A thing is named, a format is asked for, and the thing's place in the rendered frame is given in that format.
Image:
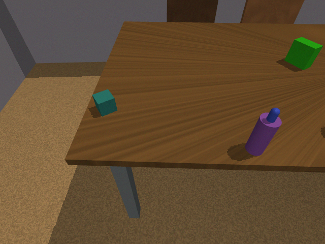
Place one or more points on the table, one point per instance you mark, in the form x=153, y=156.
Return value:
x=189, y=94

